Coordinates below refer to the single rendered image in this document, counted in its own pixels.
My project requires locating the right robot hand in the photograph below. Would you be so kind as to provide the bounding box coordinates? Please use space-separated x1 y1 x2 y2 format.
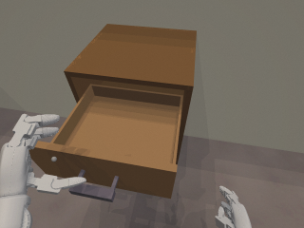
215 186 252 228

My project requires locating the left robot forearm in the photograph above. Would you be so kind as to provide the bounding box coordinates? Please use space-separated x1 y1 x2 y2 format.
0 194 33 228

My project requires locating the cabinet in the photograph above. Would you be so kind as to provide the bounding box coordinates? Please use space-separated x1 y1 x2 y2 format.
64 24 197 164

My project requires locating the left robot hand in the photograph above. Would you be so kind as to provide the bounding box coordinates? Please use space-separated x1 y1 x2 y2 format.
0 114 86 198

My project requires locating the handle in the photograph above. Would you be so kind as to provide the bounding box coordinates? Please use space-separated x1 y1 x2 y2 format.
68 169 119 202

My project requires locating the drawer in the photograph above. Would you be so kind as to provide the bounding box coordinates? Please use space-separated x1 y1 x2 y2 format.
29 84 183 199

